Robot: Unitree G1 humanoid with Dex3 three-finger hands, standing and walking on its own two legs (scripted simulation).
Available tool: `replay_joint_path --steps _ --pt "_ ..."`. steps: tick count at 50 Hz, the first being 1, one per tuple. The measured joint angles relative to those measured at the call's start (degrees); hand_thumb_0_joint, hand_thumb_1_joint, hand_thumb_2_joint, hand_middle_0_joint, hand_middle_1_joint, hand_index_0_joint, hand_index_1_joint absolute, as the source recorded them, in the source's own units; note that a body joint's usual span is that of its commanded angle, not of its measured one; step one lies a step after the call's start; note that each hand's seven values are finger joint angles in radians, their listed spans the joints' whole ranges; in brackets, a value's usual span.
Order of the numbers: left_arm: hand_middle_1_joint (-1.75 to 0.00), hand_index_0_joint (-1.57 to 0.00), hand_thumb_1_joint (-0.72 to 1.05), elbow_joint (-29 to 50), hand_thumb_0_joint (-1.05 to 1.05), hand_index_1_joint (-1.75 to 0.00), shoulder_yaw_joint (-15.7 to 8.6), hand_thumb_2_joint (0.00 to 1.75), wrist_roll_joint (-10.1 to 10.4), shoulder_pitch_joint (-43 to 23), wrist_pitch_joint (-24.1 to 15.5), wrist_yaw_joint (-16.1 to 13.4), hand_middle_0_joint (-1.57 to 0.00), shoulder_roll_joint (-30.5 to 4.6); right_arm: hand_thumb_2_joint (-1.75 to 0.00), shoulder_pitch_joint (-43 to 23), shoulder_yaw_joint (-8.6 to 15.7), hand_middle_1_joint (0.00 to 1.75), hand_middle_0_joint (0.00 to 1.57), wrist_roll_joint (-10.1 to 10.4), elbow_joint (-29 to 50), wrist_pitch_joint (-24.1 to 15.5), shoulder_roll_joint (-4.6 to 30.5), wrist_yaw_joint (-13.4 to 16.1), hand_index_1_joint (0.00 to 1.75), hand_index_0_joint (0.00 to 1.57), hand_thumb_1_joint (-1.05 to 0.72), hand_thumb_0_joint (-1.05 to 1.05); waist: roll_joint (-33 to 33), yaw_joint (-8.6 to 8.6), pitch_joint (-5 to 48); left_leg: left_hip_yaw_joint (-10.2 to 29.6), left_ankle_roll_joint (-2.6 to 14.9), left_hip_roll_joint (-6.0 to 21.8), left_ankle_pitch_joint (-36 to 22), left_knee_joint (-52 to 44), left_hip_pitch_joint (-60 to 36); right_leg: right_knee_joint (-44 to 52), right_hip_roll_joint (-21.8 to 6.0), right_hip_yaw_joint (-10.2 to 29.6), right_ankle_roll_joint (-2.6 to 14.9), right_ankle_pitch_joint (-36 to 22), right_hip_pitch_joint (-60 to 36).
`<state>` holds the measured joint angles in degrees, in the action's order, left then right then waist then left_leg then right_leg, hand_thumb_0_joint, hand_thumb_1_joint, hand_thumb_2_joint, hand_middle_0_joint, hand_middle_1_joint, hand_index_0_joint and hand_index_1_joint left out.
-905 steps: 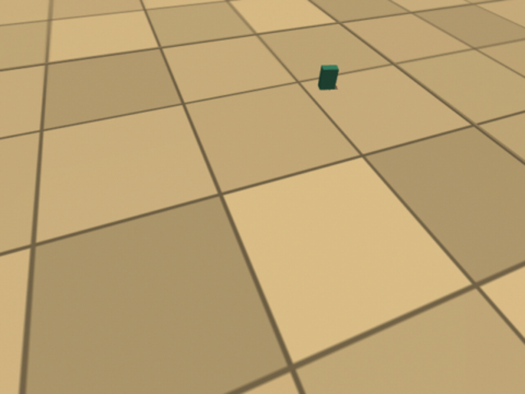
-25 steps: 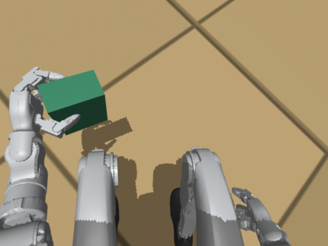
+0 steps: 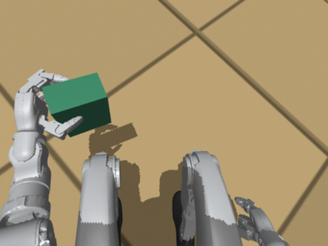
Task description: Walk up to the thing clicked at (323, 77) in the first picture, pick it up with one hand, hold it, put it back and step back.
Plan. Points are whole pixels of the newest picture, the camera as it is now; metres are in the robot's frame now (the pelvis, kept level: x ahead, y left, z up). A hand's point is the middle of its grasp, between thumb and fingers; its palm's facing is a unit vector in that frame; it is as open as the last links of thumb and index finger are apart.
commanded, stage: lift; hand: left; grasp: from the side
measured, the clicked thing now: (82, 107) +0.43 +0.19 -0.05
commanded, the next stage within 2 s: none
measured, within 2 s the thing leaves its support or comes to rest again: neither
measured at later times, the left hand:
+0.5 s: hand (36, 84) +0.40 +0.21 +0.11, palm faces +0.09 -1.00 -0.04, open 10.4 cm
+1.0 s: hand out of the picture +0.39 +0.22 +0.28, palm faces +0.12 -0.99 -0.04, open 10.4 cm
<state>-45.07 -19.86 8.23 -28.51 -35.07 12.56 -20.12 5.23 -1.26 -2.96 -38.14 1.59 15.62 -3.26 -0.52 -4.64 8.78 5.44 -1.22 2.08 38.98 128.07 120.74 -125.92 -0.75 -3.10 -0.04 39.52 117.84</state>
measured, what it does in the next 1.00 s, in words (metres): rises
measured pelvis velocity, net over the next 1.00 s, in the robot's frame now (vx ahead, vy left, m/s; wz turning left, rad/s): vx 0.05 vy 0.01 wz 0.05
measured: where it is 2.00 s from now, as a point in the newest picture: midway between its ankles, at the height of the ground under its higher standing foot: (148, 235)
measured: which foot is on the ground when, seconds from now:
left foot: down 0.00-1.00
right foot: down 0.00-1.00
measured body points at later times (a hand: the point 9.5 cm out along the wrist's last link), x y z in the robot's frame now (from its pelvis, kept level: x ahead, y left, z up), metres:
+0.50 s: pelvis +0.02 +0.00 +0.09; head +0.18 +0.03 +0.51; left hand +0.39 +0.27 +0.11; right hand +0.20 -0.25 -0.03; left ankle +0.09 +0.13 -0.35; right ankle +0.10 -0.12 -0.35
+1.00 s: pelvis +0.05 +0.01 +0.24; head +0.15 +0.03 +0.68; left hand +0.38 +0.27 +0.28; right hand +0.22 -0.23 +0.14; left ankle +0.09 +0.13 -0.35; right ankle +0.09 -0.12 -0.35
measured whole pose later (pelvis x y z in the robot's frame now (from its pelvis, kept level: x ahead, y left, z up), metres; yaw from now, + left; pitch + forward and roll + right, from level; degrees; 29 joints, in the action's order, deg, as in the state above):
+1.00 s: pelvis +0.05 +0.01 +0.24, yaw +3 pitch +21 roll -3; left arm -16.9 -9.9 10.9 -7.9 -16.9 5.5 -15.3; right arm 10.4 -0.4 2.6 -34.0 -2.4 13.4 2.0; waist 1.0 -2.0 10.0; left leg 2.9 -0.6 2.6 33.9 82.7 70.3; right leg -79.9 -0.8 -3.2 -0.6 33.9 67.3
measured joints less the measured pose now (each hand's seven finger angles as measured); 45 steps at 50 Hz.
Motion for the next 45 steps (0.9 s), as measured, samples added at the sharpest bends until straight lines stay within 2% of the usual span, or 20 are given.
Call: replay_joint_path --steps 6,13,23,33,39,45 --pt "-1.05 -0.73 -0.51 2.8 0.0 -1.03 0.6 1.21 1.6 2.2 1.4 1.2 -0.74 0.8 -0.9 0.5 0.3 0.3 0.2 1.1 0.7 -0.5 0.2 0.7 0.3 0.2 -0.93 0.01 0.5 0.51 0.9 -0.3 -0.03 0.0 -0.1 -2.3 -1.9 2.1 -0.1 0.2 0.09 0.0 -1.7" --pt "-1.05 -0.73 -0.5 8.5 0.0 -1.03 1.9 1.2 3.2 4.8 4.0 1.0 -0.73 1.8 -0.9 0.5 0.8 0.3 0.2 2.3 1.6 -1.2 0.1 1.6 0.3 0.2 -0.92 0.01 0.7 1.39 1.8 -0.8 0.0 0.2 -0.2 -6.7 -5.7 6.3 -0.1 0.3 0.08 -0.1 -5.4" --pt "-1.04 -0.72 -0.49 18.9 0.0 -1.02 4.7 1.18 3.3 10.4 9.7 -1.5 -0.73 3.1 -0.89 0.5 1.4 0.3 0.2 4.0 3.7 -1.4 -0.2 2.9 0.3 0.2 -0.91 0.01 1.1 2.53 2.7 -1.4 0.13 0.3 -0.3 -14.9 -14.0 14.5 -0.1 0.3 -0.01 -0.3 -13.7" --pt "-1.04 -0.71 -0.47 27.6 0.0 -1.02 7.6 1.17 3.3 15.8 15.1 -4.6 -0.72 3.9 -0.89 1.2 1.5 0.3 0.2 5.2 4.6 -1.8 -1.2 4.2 0.3 0.2 -0.9 0.01 1.7 3.22 2.7 -1.8 0.18 0.4 -1.1 -25.5 -26.4 25.3 -0.2 0.1 -0.11 -1.2 -26.2" --pt "-1.05 -0.71 -0.47 30.4 0.0 -1.03 9.1 1.16 3.2 19.1 17.9 -6.6 -0.72 5.0 -0.89 2.4 1.1 0.3 0.2 5.7 4.4 -2.4 -1.9 4.9 0.3 0.2 -0.9 0.01 2.0 3.26 2.7 -2.1 0.37 0.5 -2.3 -33.2 -35.7 33.4 -0.1 0.0 -0.31 -2.5 -35.6" --pt "-1.05 -0.71 -0.47 29.7 0.0 -1.03 9.5 1.16 2.6 20.3 18.5 -7.6 -0.72 5.0 -0.89 4.0 0.9 0.3 0.2 5.7 4.5 -3.2 -2.4 5.3 0.3 0.2 -0.89 0.01 1.6 2.75 2.2 -2.4 0.47 0.5 -3.8 -40.4 -44.4 40.8 0.0 -0.1 -0.42 -4.2 -44.4"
